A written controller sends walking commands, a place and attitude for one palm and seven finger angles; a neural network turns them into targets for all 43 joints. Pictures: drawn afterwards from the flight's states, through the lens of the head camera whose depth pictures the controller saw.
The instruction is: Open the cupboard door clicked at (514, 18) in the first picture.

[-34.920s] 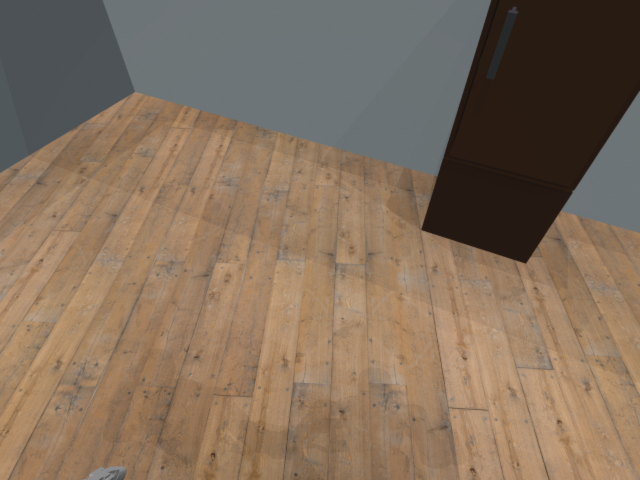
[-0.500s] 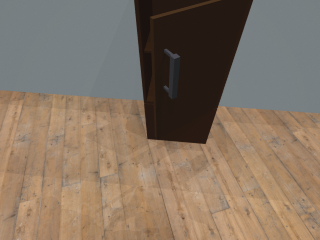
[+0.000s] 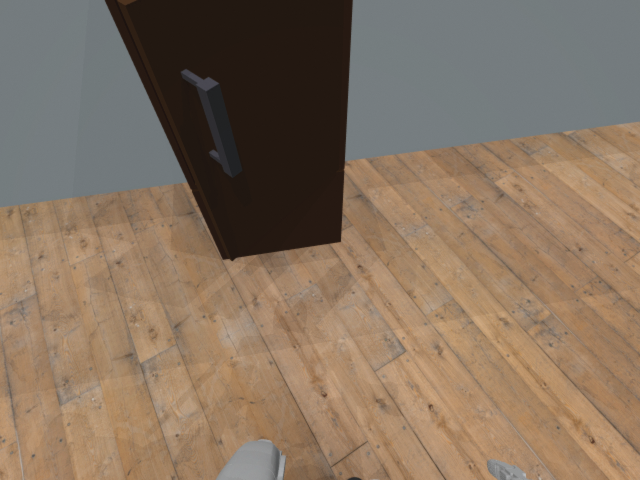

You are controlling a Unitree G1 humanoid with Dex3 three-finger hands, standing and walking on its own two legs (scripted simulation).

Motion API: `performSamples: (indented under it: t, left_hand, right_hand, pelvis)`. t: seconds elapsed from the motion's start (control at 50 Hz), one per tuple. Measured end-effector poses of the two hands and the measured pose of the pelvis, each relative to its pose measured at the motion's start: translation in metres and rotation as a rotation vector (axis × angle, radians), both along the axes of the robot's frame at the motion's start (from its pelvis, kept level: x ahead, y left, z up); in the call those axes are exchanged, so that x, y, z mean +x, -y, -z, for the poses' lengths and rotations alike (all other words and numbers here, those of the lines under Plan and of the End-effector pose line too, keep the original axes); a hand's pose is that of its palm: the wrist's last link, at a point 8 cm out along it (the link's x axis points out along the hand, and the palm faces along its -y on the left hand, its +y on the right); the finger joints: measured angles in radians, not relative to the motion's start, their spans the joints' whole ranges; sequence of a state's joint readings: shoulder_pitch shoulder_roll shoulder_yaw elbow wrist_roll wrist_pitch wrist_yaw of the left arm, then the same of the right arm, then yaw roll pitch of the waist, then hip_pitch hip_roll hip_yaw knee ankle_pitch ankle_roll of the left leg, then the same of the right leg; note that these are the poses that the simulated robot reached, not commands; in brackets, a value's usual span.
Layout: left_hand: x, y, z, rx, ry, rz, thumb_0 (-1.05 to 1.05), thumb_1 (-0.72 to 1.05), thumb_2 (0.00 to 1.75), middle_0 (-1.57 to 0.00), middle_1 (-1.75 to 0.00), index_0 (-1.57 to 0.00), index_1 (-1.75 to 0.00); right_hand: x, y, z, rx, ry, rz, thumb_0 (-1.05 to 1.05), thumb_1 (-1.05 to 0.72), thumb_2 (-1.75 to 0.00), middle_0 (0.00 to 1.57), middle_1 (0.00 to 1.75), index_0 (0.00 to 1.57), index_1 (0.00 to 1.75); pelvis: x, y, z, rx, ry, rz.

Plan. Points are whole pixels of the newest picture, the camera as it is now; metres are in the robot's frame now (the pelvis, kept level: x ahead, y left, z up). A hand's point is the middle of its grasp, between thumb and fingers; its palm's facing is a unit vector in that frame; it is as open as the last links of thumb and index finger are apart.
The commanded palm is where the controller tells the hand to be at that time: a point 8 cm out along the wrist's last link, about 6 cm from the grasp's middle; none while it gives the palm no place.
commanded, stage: walk to a spot facing it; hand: left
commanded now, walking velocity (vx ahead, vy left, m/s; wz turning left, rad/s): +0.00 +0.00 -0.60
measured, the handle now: (212, 126) +0.59 +0.23 +0.05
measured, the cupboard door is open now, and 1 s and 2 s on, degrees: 39 39 39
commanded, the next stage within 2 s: none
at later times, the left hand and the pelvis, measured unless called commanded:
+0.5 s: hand (191, 430) +0.18 +0.22 -0.17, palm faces -0.28 -0.92 -0.25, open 7.4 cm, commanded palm none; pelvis +0.01 +0.03 -0.01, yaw -18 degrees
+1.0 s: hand (245, 397) +0.23 +0.15 -0.17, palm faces -0.57 -0.80 -0.18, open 7.4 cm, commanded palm none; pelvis +0.03 +0.04 +0.00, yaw -37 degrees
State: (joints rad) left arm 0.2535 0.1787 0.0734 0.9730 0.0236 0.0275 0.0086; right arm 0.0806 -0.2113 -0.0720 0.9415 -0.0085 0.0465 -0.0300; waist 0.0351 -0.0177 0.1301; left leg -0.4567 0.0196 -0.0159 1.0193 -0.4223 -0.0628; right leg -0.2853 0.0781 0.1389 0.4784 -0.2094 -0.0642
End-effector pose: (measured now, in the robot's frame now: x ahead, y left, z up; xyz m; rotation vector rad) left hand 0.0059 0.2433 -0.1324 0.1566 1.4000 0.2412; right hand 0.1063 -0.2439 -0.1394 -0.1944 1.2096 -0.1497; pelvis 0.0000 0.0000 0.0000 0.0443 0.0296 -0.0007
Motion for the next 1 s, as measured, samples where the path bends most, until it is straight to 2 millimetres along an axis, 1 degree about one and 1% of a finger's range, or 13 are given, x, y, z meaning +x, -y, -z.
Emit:
performSamples:
  t: [0.12, 0.2, 0.26, 0.34, 0.42, 0.52, 0.58, 0.64, 0.74, 0.8, 0.86, 0.94, 1.0]
  left_hand:
    - [0.024, -0.021, 0.003, -0.004, 0.030, 0.062, 0.00, 0.91, 0.90, -0.20, -0.30, -0.20, -0.30]
    - [0.048, -0.042, 0.014, -0.009, 0.056, 0.110, 0.00, 0.91, 0.90, -0.20, -0.30, -0.20, -0.30]
    - [0.073, -0.056, 0.020, -0.016, 0.090, 0.153, 0.01, 0.91, 0.90, -0.20, -0.30, -0.20, -0.30]
    - [0.109, -0.060, 0.011, -0.018, 0.143, 0.216, 0.01, 0.91, 0.90, -0.20, -0.30, -0.20, -0.30]
    - [0.144, -0.047, 0.003, -0.023, 0.175, 0.314, 0.01, 0.91, 0.90, -0.20, -0.30, -0.19, -0.30]
    - [0.187, -0.013, 0.003, -0.016, 0.223, 0.456, 0.01, 0.91, 0.90, -0.20, -0.30, -0.19, -0.30]
    - [0.199, 0.006, 0.004, -0.004, 0.250, 0.517, 0.00, 0.91, 0.90, -0.20, -0.30, -0.19, -0.30]
    - [0.201, 0.017, 0.003, -0.008, 0.231, 0.555, 0.00, 0.91, 0.90, -0.20, -0.30, -0.20, -0.30]
    - [0.204, 0.029, 0.008, -0.048, 0.186, 0.622, 0.00, 0.91, 0.90, -0.20, -0.30, -0.20, -0.30]
    - [0.212, 0.030, 0.017, -0.080, 0.170, 0.651, 0.01, 0.91, 0.90, -0.20, -0.30, -0.20, -0.30]
    - [0.225, 0.032, 0.025, -0.108, 0.164, 0.674, 0.01, 0.91, 0.90, -0.20, -0.30, -0.20, -0.30]
    - [0.240, 0.041, 0.017, -0.125, 0.174, 0.706, 0.01, 0.91, 0.90, -0.20, -0.30, -0.20, -0.30]
    - [0.248, 0.053, 0.008, -0.129, 0.183, 0.737, 0.01, 0.91, 0.90, -0.20, -0.30, -0.20, -0.30]
  right_hand:
    - [0.015, -0.009, -0.013, -0.022, 0.085, 0.040, 0.01, -0.91, -0.90, 0.20, 0.29, 0.20, 0.30]
    - [0.013, -0.020, -0.018, -0.051, 0.142, 0.072, 0.01, -0.91, -0.90, 0.20, 0.29, 0.20, 0.30]
    - [-0.004, -0.026, -0.017, -0.082, 0.131, 0.079, 0.01, -0.91, -0.90, 0.20, 0.29, 0.20, 0.30]
    - [-0.040, -0.030, -0.020, -0.085, 0.054, 0.114, 0.01, -0.91, -0.90, 0.20, 0.29, 0.20, 0.30]
    - [-0.080, -0.027, -0.016, -0.072, -0.005, 0.202, 0.01, -0.91, -0.90, 0.20, 0.29, 0.20, 0.30]
    - [-0.134, -0.013, 0.004, -0.044, -0.064, 0.340, 0.01, -0.91, -0.90, 0.20, 0.29, 0.20, 0.30]
    - [-0.158, -0.004, 0.014, -0.044, -0.106, 0.415, 0.01, -0.91, -0.90, 0.20, 0.29, 0.20, 0.30]
    - [-0.168, -0.001, 0.008, -0.053, -0.112, 0.470, 0.01, -0.91, -0.90, 0.20, 0.29, 0.20, 0.30]
    - [-0.167, -0.009, -0.007, -0.065, -0.051, 0.534, 0.01, -0.91, -0.90, 0.20, 0.29, 0.20, 0.30]
    - [-0.166, -0.021, -0.010, -0.080, -0.020, 0.564, 0.01, -0.91, -0.90, 0.20, 0.29, 0.20, 0.30]
    - [-0.172, -0.037, -0.008, -0.099, -0.018, 0.580, 0.01, -0.91, -0.90, 0.20, 0.29, 0.20, 0.30]
    - [-0.189, -0.061, -0.015, -0.070, -0.066, 0.607, 0.01, -0.91, -0.90, 0.20, 0.29, 0.20, 0.30]
    - [-0.202, -0.072, -0.016, -0.042, -0.093, 0.647, 0.01, -0.91, -0.90, 0.20, 0.29, 0.20, 0.30]
  pelvis:
    - [0.001, -0.015, 0.000, -0.011, -0.009, 0.069]
    - [0.004, -0.033, 0.007, -0.038, -0.020, 0.113]
    - [0.004, -0.042, 0.012, -0.055, -0.011, 0.137]
    - [0.006, -0.043, 0.005, -0.066, -0.003, 0.188]
    - [0.009, -0.041, 0.003, -0.081, 0.002, 0.251]
    - [0.013, -0.027, 0.015, -0.064, 0.012, 0.329]
    - [0.010, -0.023, 0.022, -0.059, 0.018, 0.376]
    - [0.009, -0.025, 0.016, -0.053, 0.025, 0.417]
    - [0.012, -0.032, 0.010, -0.037, 0.021, 0.484]
    - [0.019, -0.040, 0.013, -0.045, 0.012, 0.522]
    - [0.024, -0.048, 0.019, -0.069, -0.003, 0.557]
    - [0.025, -0.047, 0.008, -0.078, -0.001, 0.603]
    - [0.025, -0.044, 0.003, -0.084, -0.007, 0.641]
